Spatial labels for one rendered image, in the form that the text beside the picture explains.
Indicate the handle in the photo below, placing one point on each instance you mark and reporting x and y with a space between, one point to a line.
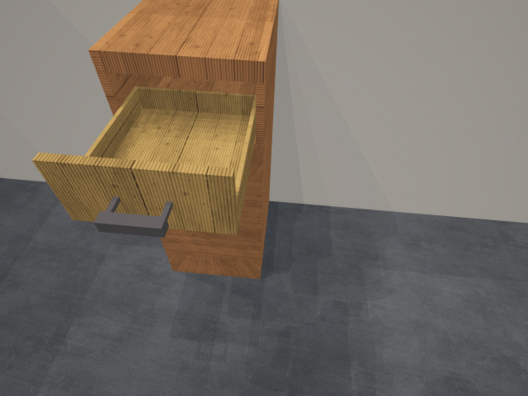
137 224

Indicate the drawer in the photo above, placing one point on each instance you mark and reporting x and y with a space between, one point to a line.
193 148

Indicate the cabinet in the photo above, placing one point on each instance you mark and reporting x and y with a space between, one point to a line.
211 46

